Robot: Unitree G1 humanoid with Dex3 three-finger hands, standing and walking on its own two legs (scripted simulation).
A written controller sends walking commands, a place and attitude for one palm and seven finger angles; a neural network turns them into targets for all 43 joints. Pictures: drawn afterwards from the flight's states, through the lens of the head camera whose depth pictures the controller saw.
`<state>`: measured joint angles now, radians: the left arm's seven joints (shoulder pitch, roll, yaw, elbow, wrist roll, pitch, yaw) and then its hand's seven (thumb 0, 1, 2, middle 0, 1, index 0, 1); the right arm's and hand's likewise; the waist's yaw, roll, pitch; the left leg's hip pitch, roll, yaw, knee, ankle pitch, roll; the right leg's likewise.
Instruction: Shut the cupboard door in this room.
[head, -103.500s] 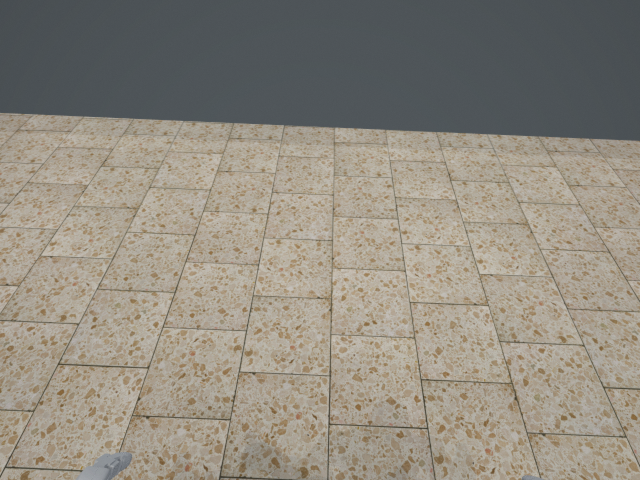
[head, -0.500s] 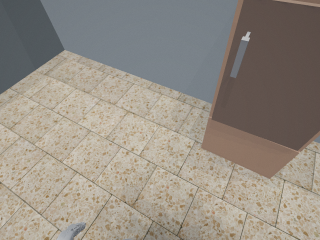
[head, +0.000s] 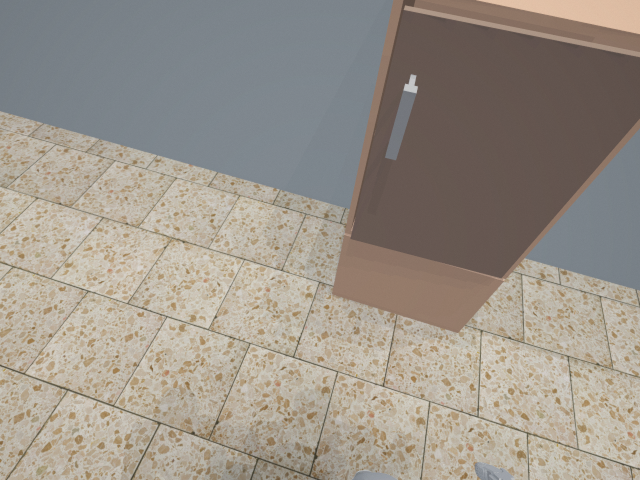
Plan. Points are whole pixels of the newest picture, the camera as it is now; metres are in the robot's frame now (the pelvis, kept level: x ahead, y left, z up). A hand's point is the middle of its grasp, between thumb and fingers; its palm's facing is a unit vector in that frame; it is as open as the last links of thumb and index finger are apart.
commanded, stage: turn to face it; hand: left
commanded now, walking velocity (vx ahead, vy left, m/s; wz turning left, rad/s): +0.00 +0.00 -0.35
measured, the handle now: (401, 118) +0.71 -0.09 +0.05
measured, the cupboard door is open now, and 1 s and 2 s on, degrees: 2 2 2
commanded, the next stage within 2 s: take the last steps up to it in 0.20 s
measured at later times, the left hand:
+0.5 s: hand out of the picture +0.12 +0.14 -0.15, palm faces -0.16 -0.96 -0.21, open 7.3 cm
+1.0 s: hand (273, 399) +0.25 +0.08 -0.17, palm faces -0.32 -0.93 -0.15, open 7.4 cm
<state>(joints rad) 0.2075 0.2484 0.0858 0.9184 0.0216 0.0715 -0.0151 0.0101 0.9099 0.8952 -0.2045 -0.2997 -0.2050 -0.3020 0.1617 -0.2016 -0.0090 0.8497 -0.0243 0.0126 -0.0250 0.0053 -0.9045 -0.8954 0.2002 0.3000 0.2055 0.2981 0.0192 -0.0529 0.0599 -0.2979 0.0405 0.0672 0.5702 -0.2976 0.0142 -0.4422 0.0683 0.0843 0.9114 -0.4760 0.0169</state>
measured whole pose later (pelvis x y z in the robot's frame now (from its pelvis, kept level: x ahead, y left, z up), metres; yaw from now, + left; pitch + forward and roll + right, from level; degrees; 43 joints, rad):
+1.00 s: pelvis +0.12 -0.08 +0.01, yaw -17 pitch +1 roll -1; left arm 0.15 0.22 0.07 1.00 0.03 0.05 -0.05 0.01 0.92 0.90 -0.20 -0.30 -0.20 -0.30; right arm 0.45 -0.14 -0.01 1.05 -0.04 -0.04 -0.03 0.00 -0.90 -0.90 0.20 0.30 0.21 0.30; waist -0.06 -0.03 0.07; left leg -0.04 0.13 0.19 0.37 -0.33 -0.06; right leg -0.59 -0.07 -0.04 0.85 -0.17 0.00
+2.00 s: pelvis +0.15 -0.07 -0.01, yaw -17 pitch -2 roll +2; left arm 0.30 0.20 0.03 0.98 0.03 0.04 0.03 0.01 0.91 0.90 -0.20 -0.30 -0.20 -0.30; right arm 0.28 -0.19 -0.02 0.92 -0.02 0.03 -0.01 0.00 -0.93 -0.90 0.20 0.30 0.21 0.30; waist 0.01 0.03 0.01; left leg -0.23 -0.07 0.09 0.56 -0.29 0.07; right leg -0.33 -0.03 0.03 0.62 -0.28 -0.01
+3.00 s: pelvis +0.19 -0.08 +0.01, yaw -16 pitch +0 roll +0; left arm 0.29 0.14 -0.01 1.11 0.02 -0.01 0.03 0.02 0.93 0.90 -0.20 -0.30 -0.20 -0.30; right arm 0.26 -0.16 0.01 1.09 -0.01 -0.04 -0.03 0.01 -0.91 -0.90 0.20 0.30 0.20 0.30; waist 0.00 0.00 0.02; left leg -0.15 -0.05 0.06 0.43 -0.27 0.05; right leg -0.24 0.02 0.06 0.47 -0.23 -0.01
